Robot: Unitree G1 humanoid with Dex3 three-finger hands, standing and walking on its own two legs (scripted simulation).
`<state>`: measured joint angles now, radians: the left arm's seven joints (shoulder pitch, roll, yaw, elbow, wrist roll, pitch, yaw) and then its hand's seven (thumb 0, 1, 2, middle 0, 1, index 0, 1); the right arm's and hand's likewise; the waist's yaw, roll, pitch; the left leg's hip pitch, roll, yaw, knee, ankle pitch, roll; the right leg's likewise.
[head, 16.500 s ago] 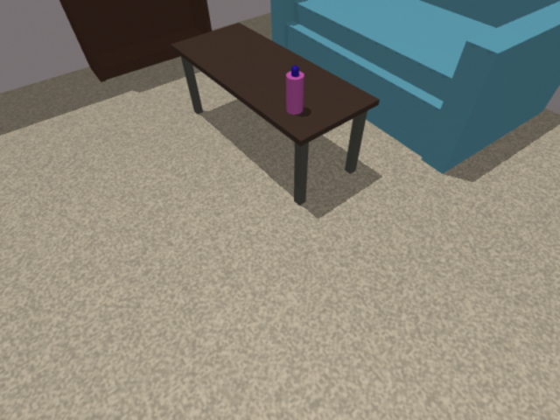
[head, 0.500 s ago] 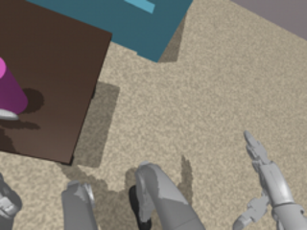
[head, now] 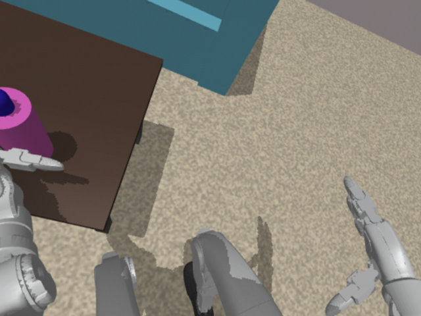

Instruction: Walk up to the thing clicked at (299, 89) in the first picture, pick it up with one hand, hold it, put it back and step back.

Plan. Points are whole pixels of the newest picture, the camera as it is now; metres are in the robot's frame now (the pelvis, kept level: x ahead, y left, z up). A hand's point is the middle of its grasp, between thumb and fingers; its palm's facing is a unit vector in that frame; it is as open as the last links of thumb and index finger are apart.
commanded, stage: close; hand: left
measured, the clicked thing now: (16, 126) +0.50 +0.23 -0.05
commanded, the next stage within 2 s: settle in 0.82 s
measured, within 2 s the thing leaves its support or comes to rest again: leaves its support in 1.34 s
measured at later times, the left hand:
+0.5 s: hand (10, 124) +0.51 +0.24 -0.06, palm faces +0.26 -0.96 +0.00, open 15.3 cm
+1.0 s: hand (10, 127) +0.51 +0.24 -0.07, palm faces +0.24 -0.97 -0.01, open 10.6 cm
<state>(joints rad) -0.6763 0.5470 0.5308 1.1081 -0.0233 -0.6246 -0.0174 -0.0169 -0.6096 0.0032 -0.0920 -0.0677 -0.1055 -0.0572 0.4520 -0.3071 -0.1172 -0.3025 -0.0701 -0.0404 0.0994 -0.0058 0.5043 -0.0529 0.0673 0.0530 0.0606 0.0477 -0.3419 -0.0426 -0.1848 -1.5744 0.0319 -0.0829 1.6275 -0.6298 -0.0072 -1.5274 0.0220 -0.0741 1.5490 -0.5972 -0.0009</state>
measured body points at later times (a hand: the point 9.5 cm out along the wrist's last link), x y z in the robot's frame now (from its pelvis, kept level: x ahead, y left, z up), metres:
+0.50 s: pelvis -0.01 +0.01 -0.01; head +0.19 +0.10 +0.38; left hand +0.49 +0.29 -0.06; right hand +0.17 -0.24 +0.10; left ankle +0.04 +0.12 -0.54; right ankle +0.06 -0.12 -0.54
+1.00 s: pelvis -0.02 +0.01 -0.01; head +0.18 +0.11 +0.38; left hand +0.49 +0.29 -0.06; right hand +0.16 -0.23 +0.11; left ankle +0.04 +0.12 -0.54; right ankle +0.06 -0.12 -0.54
